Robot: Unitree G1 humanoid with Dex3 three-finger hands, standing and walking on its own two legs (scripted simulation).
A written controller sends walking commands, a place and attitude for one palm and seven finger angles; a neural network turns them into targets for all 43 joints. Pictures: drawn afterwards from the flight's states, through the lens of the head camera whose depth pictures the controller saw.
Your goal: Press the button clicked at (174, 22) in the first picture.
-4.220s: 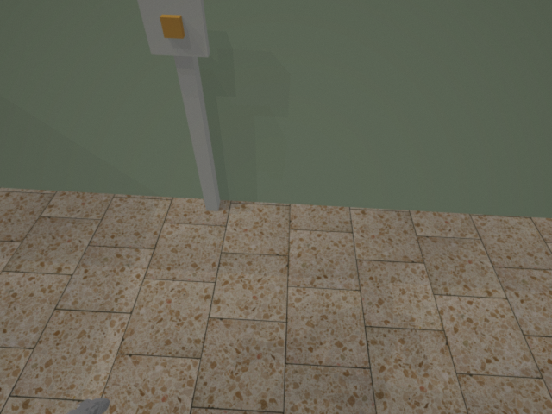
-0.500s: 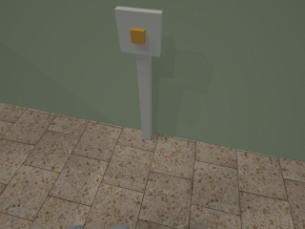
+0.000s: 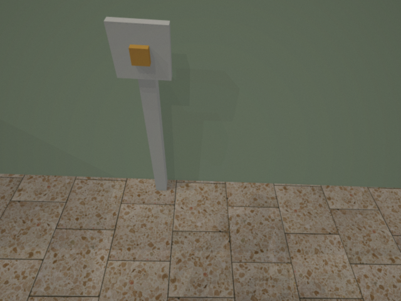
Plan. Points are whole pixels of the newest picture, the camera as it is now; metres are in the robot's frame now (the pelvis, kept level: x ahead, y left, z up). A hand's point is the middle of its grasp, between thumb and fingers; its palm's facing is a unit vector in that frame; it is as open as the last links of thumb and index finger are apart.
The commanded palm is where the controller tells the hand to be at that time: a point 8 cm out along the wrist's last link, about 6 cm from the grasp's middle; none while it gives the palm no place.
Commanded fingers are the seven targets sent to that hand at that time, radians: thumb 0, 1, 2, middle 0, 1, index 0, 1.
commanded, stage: take the last steps up to it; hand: left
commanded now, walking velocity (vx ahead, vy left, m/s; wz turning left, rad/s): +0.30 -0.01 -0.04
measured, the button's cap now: (140, 55) +0.76 +0.20 +0.09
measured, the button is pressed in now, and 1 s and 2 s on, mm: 0 0 0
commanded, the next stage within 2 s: come to a stop and stand still in 0.60 s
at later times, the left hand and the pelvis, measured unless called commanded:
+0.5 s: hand out of the picture +0.06 +0.16 -0.19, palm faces +0.07 -0.98 -0.16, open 7.3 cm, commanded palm none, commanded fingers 0.00 0.90 0.90 -0.20 -0.30 -0.20 -0.30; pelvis +0.13 +0.00 -0.02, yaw +1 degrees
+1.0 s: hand (126, 236) +0.30 +0.20 -0.18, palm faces +0.00 -0.97 -0.25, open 7.3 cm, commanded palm none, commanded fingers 0.00 0.90 0.90 -0.20 -0.30 -0.20 -0.30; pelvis +0.24 +0.01 -0.02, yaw -1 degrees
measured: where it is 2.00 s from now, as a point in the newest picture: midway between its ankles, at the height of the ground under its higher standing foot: outside the picture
